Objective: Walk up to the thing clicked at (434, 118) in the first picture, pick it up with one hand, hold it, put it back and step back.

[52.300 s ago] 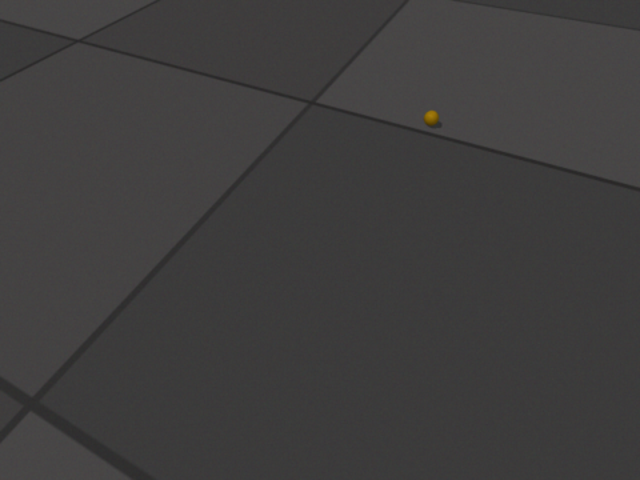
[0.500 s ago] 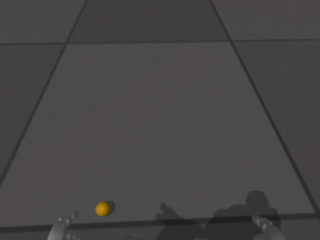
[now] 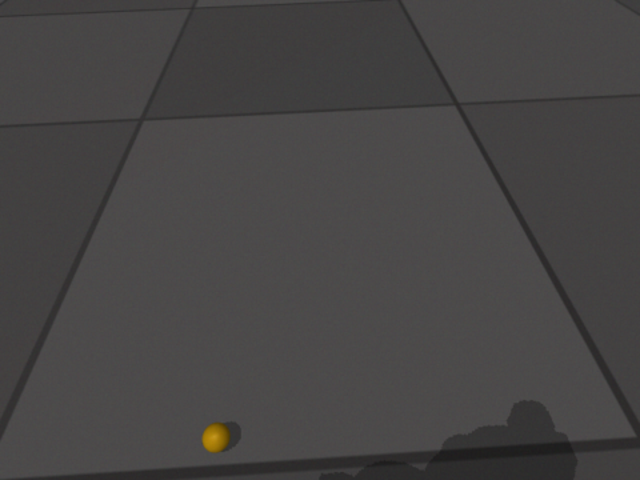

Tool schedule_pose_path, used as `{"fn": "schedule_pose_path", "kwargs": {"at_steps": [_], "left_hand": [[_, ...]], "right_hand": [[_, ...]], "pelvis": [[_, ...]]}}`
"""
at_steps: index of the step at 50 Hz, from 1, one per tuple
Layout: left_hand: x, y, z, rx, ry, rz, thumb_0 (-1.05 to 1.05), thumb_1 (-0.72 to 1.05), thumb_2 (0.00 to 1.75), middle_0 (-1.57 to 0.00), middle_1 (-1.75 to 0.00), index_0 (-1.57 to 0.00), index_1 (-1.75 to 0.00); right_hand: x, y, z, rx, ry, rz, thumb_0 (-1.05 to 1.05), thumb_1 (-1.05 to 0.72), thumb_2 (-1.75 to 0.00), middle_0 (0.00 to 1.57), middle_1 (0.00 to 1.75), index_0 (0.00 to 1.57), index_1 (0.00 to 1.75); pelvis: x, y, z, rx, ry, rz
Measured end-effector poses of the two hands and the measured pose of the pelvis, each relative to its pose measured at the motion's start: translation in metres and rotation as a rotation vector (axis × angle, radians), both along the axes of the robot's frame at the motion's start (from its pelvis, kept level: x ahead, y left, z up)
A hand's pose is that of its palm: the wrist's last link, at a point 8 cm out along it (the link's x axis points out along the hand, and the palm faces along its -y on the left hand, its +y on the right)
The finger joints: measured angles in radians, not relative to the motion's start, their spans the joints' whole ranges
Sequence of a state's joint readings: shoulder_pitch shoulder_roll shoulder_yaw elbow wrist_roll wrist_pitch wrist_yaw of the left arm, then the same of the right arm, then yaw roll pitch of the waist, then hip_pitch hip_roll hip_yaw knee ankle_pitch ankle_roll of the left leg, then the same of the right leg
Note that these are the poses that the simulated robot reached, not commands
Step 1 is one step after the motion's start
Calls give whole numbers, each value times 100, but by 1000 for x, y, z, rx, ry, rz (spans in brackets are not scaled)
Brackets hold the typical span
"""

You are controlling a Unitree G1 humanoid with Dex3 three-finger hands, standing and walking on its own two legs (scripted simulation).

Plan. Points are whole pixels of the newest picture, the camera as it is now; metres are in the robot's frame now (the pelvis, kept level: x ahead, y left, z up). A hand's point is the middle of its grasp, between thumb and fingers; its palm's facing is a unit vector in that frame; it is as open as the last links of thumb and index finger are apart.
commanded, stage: stand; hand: left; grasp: from above
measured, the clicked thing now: (216, 437) +0.38 +0.34 -0.74
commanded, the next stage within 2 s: step back in 1.80 s
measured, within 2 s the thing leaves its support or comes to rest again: neither
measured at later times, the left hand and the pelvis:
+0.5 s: hand out of the picture +0.06 +0.23 -0.16, palm faces +0.01 -0.94 -0.34, open 7.4 cm; pelvis +0.00 -0.01 +0.00, yaw +0 degrees
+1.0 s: hand out of the picture +0.09 +0.23 -0.16, palm faces +0.00 -0.95 -0.32, open 7.4 cm; pelvis +0.02 -0.01 +0.01, yaw -1 degrees
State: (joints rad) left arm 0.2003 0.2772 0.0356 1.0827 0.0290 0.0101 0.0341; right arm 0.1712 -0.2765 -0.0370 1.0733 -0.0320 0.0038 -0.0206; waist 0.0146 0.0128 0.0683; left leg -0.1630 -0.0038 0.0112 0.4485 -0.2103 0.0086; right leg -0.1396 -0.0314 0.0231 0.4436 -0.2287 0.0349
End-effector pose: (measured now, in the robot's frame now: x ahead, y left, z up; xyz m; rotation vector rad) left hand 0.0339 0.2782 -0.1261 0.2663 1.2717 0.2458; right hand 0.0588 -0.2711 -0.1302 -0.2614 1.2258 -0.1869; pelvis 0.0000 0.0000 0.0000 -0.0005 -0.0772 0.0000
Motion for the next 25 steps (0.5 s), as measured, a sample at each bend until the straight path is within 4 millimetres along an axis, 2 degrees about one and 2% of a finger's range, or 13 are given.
{"fn": "schedule_pose_path", "kwargs": {"at_steps": [25], "left_hand": [[17, -3, 6, 7, 6, -25, 0, 90, 90, -21, -30, -20, -30]], "right_hand": [[-9, -25, 6, -22, 45, -21, 1, -90, -90, 20, 29, 20, 30]], "pelvis": [[0, -11, 5, -1, 6, -6]]}}
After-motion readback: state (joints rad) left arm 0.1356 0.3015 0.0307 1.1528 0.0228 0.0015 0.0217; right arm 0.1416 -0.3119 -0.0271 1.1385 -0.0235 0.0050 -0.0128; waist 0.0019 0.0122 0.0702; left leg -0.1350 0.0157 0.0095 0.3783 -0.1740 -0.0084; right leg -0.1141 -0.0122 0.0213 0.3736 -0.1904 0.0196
